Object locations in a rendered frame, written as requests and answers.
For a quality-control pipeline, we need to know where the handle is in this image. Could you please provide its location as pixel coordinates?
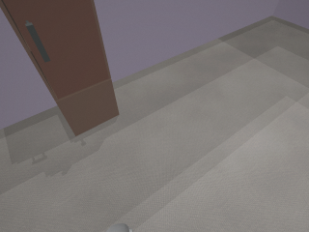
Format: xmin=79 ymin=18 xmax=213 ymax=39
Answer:
xmin=25 ymin=20 xmax=50 ymax=63

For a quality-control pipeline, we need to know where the cupboard door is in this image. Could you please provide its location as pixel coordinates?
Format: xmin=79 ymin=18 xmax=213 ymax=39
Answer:
xmin=3 ymin=0 xmax=109 ymax=99

